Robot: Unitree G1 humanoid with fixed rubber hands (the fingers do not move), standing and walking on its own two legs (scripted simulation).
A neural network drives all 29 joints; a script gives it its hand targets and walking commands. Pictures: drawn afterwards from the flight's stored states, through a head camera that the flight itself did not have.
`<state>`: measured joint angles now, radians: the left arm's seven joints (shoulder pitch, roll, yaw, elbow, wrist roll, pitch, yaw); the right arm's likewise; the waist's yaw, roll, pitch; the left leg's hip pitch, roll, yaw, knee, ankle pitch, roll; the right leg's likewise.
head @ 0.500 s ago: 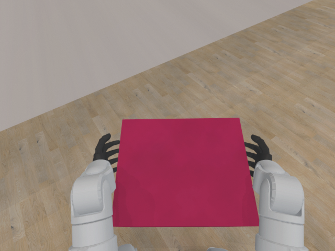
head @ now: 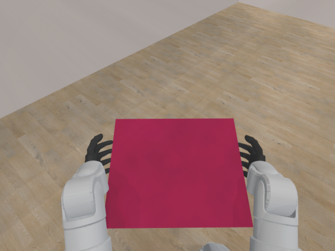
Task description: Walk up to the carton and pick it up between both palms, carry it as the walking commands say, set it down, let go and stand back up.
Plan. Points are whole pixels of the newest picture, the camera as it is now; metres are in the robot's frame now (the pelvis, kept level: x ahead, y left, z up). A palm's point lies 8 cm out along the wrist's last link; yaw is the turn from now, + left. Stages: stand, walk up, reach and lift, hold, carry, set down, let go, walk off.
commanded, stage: carry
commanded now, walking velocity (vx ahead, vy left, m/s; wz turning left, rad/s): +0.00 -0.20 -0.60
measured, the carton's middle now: (174, 177) +0.29 +0.01 +0.00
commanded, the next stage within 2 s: none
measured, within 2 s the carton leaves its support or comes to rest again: neither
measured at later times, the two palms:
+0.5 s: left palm (207, 191) +0.23 -0.06 +0.06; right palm out of the picture +0.14 -0.39 +0.07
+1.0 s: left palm (276, 229) +0.15 -0.17 +0.08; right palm out of the picture +0.03 -0.50 +0.07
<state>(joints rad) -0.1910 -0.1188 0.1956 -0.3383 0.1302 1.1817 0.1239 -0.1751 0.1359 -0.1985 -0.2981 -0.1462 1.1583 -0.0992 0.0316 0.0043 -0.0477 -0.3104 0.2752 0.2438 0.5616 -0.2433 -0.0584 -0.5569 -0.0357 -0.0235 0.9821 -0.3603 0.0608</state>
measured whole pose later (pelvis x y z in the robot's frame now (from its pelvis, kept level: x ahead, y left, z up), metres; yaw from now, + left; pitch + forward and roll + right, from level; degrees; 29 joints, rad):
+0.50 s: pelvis -0.07 -0.16 -0.01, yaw -13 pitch +3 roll +0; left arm -0.17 -0.14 0.18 -0.36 0.17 1.16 0.09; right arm -0.16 0.13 -0.21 -0.34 -0.11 1.15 -0.12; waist -0.01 -0.07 -0.04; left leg -0.37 0.02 0.14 0.66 -0.44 -0.01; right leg -0.46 0.14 -0.01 0.49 -0.09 -0.10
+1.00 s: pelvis -0.16 -0.23 -0.01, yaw -18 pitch +1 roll +1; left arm -0.20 -0.14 0.20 -0.26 0.18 1.15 0.10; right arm -0.21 0.10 -0.20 -0.25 -0.11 1.19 -0.15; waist -0.04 0.01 -0.04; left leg -0.37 0.14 0.11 0.60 -0.31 -0.07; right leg -0.39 -0.01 -0.02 0.58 -0.20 -0.01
